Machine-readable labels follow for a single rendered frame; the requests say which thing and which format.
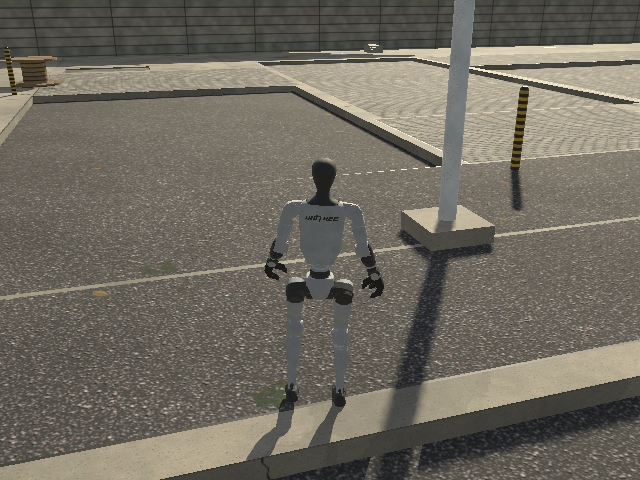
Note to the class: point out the right robot shin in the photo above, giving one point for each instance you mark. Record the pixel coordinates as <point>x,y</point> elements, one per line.
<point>340,362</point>

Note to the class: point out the right robot upper arm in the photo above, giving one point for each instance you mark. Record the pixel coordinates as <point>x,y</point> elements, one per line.
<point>354,213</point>

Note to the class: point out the left robot forearm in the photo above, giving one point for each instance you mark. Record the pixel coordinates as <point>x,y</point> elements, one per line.
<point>273,257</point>

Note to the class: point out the left robot upper arm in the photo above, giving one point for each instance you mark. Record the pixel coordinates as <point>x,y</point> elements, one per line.
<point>291,209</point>

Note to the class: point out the right robot forearm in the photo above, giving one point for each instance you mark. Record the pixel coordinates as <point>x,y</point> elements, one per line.
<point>371,265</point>

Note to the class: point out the robot right hand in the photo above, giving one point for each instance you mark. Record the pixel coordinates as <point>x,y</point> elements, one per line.
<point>379,284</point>

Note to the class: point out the robot left hand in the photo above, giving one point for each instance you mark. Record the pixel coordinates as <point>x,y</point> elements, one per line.
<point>270,274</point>

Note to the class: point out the humanoid robot torso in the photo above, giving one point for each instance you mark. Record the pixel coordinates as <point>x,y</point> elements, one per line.
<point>321,234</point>

